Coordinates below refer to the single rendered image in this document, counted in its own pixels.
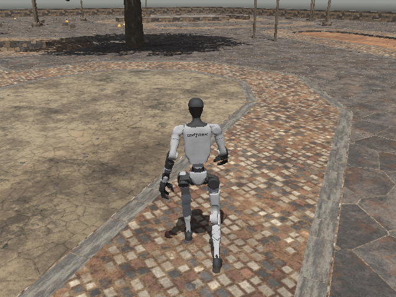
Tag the left robot foot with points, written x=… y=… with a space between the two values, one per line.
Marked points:
x=188 y=235

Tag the right robot shin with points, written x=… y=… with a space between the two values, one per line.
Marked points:
x=216 y=236

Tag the right robot upper arm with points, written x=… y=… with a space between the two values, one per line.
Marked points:
x=216 y=130

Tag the robot right forearm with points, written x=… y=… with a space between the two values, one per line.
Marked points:
x=225 y=157

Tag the left robot upper arm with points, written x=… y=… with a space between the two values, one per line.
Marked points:
x=174 y=142

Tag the robot left hand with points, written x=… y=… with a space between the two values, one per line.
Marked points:
x=163 y=191

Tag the robot right hand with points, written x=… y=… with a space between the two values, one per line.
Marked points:
x=218 y=158

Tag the robot left forearm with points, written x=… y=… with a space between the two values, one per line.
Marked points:
x=167 y=169

